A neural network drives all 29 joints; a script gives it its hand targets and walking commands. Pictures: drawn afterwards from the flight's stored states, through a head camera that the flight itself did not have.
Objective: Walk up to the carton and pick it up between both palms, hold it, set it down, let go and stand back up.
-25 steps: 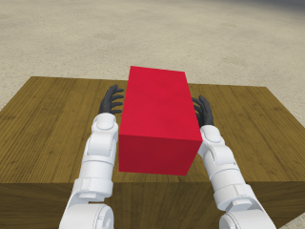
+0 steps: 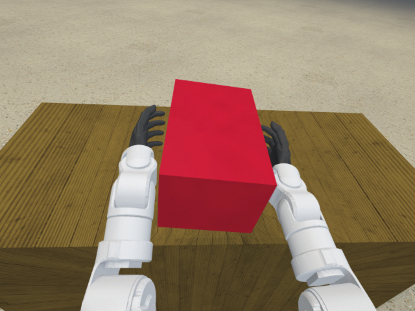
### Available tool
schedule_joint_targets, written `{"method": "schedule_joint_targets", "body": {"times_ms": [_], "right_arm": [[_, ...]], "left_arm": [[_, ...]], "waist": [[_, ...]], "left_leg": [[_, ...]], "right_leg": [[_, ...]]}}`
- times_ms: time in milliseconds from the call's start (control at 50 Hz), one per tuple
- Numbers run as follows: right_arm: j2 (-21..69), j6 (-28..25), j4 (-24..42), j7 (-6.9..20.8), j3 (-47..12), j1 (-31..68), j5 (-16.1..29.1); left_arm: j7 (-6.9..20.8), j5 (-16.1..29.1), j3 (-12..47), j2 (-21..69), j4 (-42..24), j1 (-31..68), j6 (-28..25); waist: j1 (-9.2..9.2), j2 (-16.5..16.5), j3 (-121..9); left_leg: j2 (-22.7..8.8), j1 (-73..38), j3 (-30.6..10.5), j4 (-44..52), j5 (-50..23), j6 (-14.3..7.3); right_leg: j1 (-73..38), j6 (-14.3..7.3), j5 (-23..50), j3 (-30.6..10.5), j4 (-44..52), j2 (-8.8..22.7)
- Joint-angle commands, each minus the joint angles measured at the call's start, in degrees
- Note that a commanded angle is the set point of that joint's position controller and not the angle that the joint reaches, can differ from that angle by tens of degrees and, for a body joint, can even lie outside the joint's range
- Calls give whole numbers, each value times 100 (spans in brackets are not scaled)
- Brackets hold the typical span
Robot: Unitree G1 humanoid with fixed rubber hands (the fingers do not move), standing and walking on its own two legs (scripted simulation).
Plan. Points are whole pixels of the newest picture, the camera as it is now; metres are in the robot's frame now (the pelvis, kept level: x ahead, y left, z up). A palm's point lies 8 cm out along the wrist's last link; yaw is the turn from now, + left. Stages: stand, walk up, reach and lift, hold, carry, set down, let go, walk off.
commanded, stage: reach and lift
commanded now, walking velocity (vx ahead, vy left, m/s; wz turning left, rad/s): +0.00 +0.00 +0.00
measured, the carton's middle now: (209, 149) +0.39 +0.00 +0.15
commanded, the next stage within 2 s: hold in 0.20 s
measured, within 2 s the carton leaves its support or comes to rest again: neither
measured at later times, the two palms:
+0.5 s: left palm (136, 142) +0.37 +0.13 +0.19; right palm (277, 157) +0.35 -0.13 +0.17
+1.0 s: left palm (130, 140) +0.35 +0.14 +0.20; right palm (276, 155) +0.35 -0.12 +0.18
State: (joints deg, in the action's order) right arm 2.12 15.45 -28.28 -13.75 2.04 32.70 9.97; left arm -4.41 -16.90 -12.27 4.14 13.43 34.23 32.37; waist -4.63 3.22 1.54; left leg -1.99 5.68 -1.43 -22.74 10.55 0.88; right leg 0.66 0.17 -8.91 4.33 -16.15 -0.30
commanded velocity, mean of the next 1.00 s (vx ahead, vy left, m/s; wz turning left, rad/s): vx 0.00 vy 0.00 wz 0.00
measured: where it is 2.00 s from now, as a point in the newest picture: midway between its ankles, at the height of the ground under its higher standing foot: outside the picture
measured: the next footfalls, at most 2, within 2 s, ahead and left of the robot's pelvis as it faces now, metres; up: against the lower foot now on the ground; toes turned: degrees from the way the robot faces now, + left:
none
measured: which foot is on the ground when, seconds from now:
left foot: down 0.00-1.00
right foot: down 0.00-1.00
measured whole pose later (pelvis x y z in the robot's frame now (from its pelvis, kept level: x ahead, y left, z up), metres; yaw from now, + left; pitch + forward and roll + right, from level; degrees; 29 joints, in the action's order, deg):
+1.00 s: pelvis -0.01 -0.01 +0.00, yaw +0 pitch -10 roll -1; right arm 2.0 19.5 -27.4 -14.8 1.2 35.5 11.5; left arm -1.8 -18.9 -14.3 3.9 9.1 36.4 39.6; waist -3.5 3.2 2.3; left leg -2.2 2.6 -1.8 -22.4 10.2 1.2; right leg -2.1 -0.3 -9.2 4.6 -16.6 -0.5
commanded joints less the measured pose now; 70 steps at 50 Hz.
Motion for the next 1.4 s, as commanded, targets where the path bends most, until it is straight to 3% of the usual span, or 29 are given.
{"method": "schedule_joint_targets", "body": {"times_ms": [0,380,460,620,740,900,1380], "right_arm": [[3379,-509,2089,472,-2487,5204,388],[3348,-350,2252,355,-2619,5341,606],[3381,-308,2514,299,-2777,5312,728],[3303,-148,2682,268,-2780,5294,782],[3320,-55,2297,332,-2491,5392,602],[3343,-77,2085,345,-2378,5481,511],[3304,-215,2379,358,-2510,5430,566]], "left_arm": [[945,725,2888,4021,-239,3114,-82],[1003,714,2843,3893,-555,3247,166],[1002,798,2994,3905,-855,3183,245],[1059,826,3093,3881,-1146,3232,473],[1124,717,2824,3799,-780,3371,573],[1147,663,2644,3792,-596,3452,568],[1123,676,2781,3800,-848,3260,578]], "waist": [[-72,-511,-2413],[-13,-504,-2425],[-58,-516,-2588],[-75,-573,-2417],[-13,-552,-2008],[10,-500,-1978],[5,-516,-2250]], "left_leg": [[346,-1033,32,216,-1401,138],[378,-1104,54,169,-1648,115],[376,-1226,31,85,-2002,134],[366,-1162,50,142,-1871,140],[362,-931,151,358,-1069,41],[363,-919,183,372,-1018,26],[367,-1061,190,264,-1404,20]], "right_leg": [[-304,173,1322,-24,138,-290],[-482,197,1432,-17,117,-314],[-588,210,1808,-21,64,-345],[-560,167,1458,-23,126,-348],[-325,129,585,-14,230,-295],[-351,146,495,11,244,-305],[-403,169,809,38,193,-318]]}}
